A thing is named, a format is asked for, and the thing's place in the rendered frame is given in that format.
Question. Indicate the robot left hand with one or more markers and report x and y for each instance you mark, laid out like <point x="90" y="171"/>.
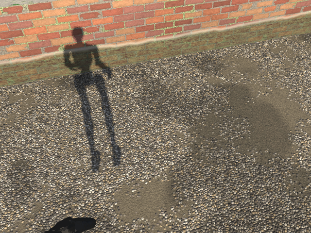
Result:
<point x="73" y="225"/>

